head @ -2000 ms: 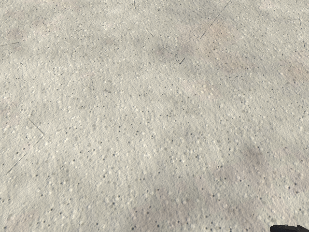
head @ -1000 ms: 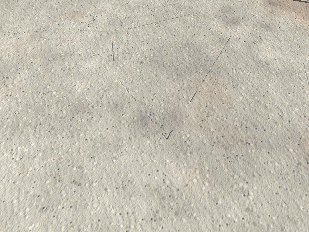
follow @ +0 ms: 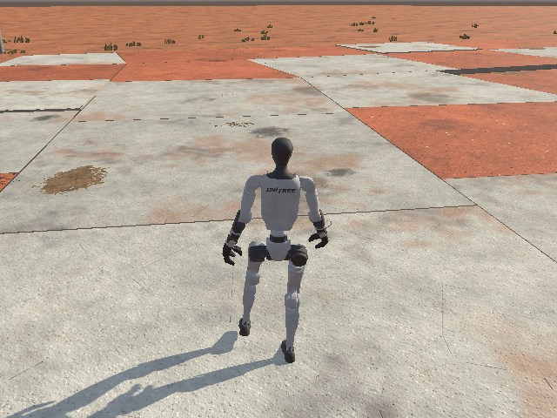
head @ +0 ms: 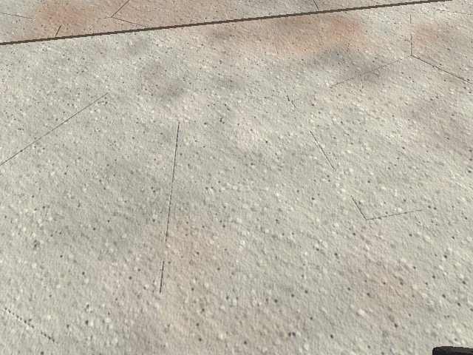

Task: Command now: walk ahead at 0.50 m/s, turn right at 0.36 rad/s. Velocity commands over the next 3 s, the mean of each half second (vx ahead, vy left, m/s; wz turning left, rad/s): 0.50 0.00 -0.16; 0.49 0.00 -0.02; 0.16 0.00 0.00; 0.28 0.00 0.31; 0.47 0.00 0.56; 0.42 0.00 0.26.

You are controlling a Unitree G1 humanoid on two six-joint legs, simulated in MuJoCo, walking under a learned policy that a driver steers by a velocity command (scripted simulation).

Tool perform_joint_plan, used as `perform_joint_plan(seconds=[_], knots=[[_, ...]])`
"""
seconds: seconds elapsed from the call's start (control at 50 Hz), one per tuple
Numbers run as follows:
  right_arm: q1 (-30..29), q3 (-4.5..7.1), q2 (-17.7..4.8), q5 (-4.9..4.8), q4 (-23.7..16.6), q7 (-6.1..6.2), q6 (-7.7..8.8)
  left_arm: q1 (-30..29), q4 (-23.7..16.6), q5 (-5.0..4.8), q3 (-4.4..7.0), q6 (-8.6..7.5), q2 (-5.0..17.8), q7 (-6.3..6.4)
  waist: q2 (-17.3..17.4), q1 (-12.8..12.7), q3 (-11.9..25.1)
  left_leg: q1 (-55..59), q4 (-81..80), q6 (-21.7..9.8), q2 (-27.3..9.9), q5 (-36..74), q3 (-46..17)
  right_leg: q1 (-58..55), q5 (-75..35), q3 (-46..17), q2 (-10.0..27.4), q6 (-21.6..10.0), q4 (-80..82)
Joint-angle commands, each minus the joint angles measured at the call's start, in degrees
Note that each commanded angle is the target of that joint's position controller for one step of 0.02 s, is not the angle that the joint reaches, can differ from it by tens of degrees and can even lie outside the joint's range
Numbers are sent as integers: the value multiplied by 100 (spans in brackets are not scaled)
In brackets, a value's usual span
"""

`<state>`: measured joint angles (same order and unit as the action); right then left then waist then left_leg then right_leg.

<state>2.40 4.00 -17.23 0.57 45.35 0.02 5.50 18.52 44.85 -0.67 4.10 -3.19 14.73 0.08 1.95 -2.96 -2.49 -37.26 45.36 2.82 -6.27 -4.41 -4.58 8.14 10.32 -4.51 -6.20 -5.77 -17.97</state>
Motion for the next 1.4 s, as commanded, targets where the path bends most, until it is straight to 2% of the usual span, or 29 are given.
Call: perform_joint_plan(seconds=[0.02, 0.16, 0.22, 0.24, 0.26, 0.28, 0.3, 0.34, 0.42, 0.56, 0.66, 0.7, 0.74, 0.76, 0.78, 0.8, 0.82, 0.86, 0.9, 0.98, 1.12, 1.2, 1.22, 1.24, 1.26, 1.28, 1.3, 1.34, 1.4], knots=[[-439, -17, -183, -33, -353, -70, 64, 29, -274, -3, 218, -86, 923, 73, -617, -79, 149, 635, -1024, 28, 265, 1218, 307, 413, -1011, -668, 1179, -659, 692], [-827, 0, -451, -90, -579, -229, 197, 515, 91, -10, 234, 1, 995, 108, -727, -175, -74, 268, -1795, -409, 382, 472, 271, -998, -1607, -1188, 1845, -569, 69], [603, 187, -829, -48, -201, -193, 237, 237, 17, 19, 193, 65, 962, 110, -759, 595, 840, 2373, -1927, -855, 579, 402, 508, -833, -3686, -803, 1411, -276, -1486], [1623, 250, -1119, 24, -53, -165, 230, 201, -114, 106, 90, 65, 748, 106, -256, 987, 1705, 4043, -1732, -1249, -342, 444, -562, 174, -2427, -555, 1021, -85, -3071], [2121, 360, -1446, -13, 186, -202, 167, 1105, -82, -7, -49, -35, 210, 59, 1506, 632, 2356, 6001, -2210, -2187, -1558, -714, -3182, 2436, 1536, -194, 30, 387, -5088], [2107, 211, -884, -181, 210, -230, 152, 833, -27, -81, 6, -103, 689, 54, 1035, 852, 2065, 5937, -2779, -2045, -1523, -1972, -3826, 3220, 2234, -675, 242, 347, -5648], [1661, 134, -642, -178, 125, -206, 130, 165, -197, -152, 85, -147, 970, 38, 566, 872, 1158, 5170, -2904, -1768, -1328, -2028, -2971, 3545, 1750, -555, 540, 312, -5700], [1045, 49, -460, -41, 14, -187, 77, -387, -335, -24, 89, -191, 884, 49, 13, 597, 355, 3740, -3172, -1612, -918, -867, -1914, 3271, 981, -180, 1004, 349, -5097], [1061, 13, -469, -54, 128, -163, 119, -188, -306, 15, 53, -90, 530, 36, 308, 295, 323, 3020, -3569, -1654, -627, 356, -1026, 2754, 653, 11, 1300, 491, -4237], [1544, 71, -775, -149, 374, -39, 14, -1501, -647, 20, -80, -145, 307, -40, 160, 665, 58, 2954, -3807, -1409, -306, 810, -34, 2585, -1397, 359, 1142, 657, -1867], [1979, 88, -845, -189, 623, -16, -129, -2160, -909, -39, -79, -206, 417, -184, 201, 784, -122, 3774, -3459, -1331, -718, 974, -154, 2685, -1176, 353, 986, 470, -1201], [1928, 124, -940, -193, 651, 15, -193, -1976, -893, -30, -30, -228, 560, -222, 280, 585, 3, 4062, -3093, -1226, -832, 1637, -165, 2344, -755, 405, 888, 312, -1044], [1758, 99, -911, -184, 607, 40, -248, -757, -529, 11, 169, -233, 928, -182, 234, -81, 760, 3822, -1690, -996, -481, 3060, 168, 557, -776, 657, 627, 19, -836], [1744, -9, -680, -72, 461, 53, -238, 293, -310, 75, 289, -216, 1298, -124, -191, -476, 1597, 2766, -106, -797, -184, 1959, 387, -1187, -1018, -192, 1435, -333, -1127], [2465, -225, 19, -53, 375, 1, -116, 680, -169, 78, 396, -173, 1788, -128, -1694, -173, 2365, 426, 2011, -413, 849, -1497, 546, -3196, 81, -2834, 2762, -1268, -682], [2213, -125, -452, -145, 473, -42, 4, 740, -177, 13, 246, -151, 1223, -135, -1445, -369, 2411, -286, 2731, -458, 758, -2874, -190, -3175, 805, -3636, 2819, -1261, -105], [1675, -23, -796, -285, 280, -78, 81, 283, -225, 12, 155, -158, 1026, -125, -1117, -315, 1470, -693, 2892, -534, 459, -2495, -153, -2425, 777, -2825, 2624, -1001, 33], [1182, -15, -693, -195, 183, -48, 92, -401, -297, 77, 74, -169, 782, -140, -523, 4, 591, -392, 2298, -491, 22, -1638, 82, -900, -219, -1686, 2176, -809, 356], [1400, -9, -521, -149, 250, -37, -35, -629, -287, 119, 33, -226, 632, -162, -697, 313, 488, 211, 1914, -423, -164, -1276, 42, -180, -673, -1199, 1938, -760, 691], [1077, -47, -321, -43, 127, 13, -185, -548, -80, 101, 83, -299, 853, -114, -527, 421, 185, 132, 971, -169, -172, -680, 169, 272, -2232, -477, 1875, -862, 920], [149, -115, -212, -40, -80, -96, -131, -123, 368, 57, 61, -121, 963, 18, -626, 107, 381, 1095, -1235, -222, 330, 1079, 368, -31, -3087, 290, 1600, -449, 436], [590, -1, -506, 55, 61, -136, -76, -331, 511, -4, 59, 16, 944, 76, -576, 466, 591, 1807, -2036, -550, 475, 985, 373, -465, -2878, 103, 1609, -151, -589], [870, 84, -811, 102, 155, -91, -58, -79, 546, 70, 26, 11, 841, 81, -243, 471, 856, 2572, -2133, -698, 228, 2756, 189, -290, -2558, 263, 1240, 95, -1204], [1087, 125, -1117, 179, 154, -52, -79, 510, 573, 205, -80, -48, 547, 59, 522, 232, 1558, 4165, -1575, -1246, -682, 4750, -627, 694, -778, 396, 841, 392, -2265], [1256, 20, -690, 143, 229, -34, -187, 928, 756, 157, -212, -32, 214, 48, 1231, 320, 2179, 4893, -1665, -2062, -1479, 4904, -1590, 1456, 2185, 350, 488, 703, -3451], [1296, -81, -370, 19, 274, -69, -251, 620, 747, 45, -123, 57, 592, 42, 891, 456, 2098, 4501, -1968, -2110, -1420, 3641, -1811, 1659, 3110, 29, 575, 805, -3944], [1010, -96, -382, -19, 274, -87, -282, 262, 654, -30, -65, 168, 746, 77, 596, 414, 1611, 3954, -2239, -1916, -1261, 2335, -1699, 1910, 2964, -21, 728, 833, -4146], [307, -111, -393, 22, 164, -60, -320, -92, 617, 22, -23, 405, 715, 201, 404, 235, 927, 2776, -2755, -1609, -1001, 512, -1393, 1797, 2404, 20, 971, 903, -3760], [-141, -88, -392, 113, 151, 11, -403, 73, 784, 67, -61, 514, 478, 289, 731, 29, 768, 1750, -3121, -1344, -543, -528, -785, 741, 1563, 252, 927, 894, -2565]])
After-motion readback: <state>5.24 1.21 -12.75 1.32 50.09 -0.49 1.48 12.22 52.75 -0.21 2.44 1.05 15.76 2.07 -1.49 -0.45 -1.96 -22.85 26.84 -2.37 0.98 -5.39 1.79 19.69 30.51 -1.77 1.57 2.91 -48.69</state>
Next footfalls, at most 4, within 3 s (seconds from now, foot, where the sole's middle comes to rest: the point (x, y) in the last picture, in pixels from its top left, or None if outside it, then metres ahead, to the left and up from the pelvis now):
0.22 left None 0.33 0.15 -0.79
0.76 right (309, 307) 0.61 -0.11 -0.79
1.22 left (240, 233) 0.85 0.10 -0.79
1.50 right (317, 261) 0.76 -0.14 -0.79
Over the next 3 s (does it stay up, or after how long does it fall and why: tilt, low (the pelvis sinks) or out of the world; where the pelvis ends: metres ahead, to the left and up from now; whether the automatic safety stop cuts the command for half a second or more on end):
stays up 1.34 0.25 -0.01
